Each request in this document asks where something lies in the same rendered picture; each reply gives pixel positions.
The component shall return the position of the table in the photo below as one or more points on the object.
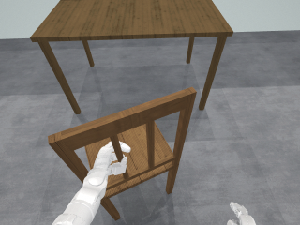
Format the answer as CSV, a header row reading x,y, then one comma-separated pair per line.
x,y
85,20

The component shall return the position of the chair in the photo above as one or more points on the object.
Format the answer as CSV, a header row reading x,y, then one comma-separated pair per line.
x,y
149,156

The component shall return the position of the robot right hand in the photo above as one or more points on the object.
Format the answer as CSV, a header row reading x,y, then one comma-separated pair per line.
x,y
242,213

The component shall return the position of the robot left forearm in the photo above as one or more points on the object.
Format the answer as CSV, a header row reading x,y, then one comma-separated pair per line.
x,y
84,205

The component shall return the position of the robot left hand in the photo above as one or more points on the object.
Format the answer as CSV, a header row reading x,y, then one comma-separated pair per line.
x,y
106,156

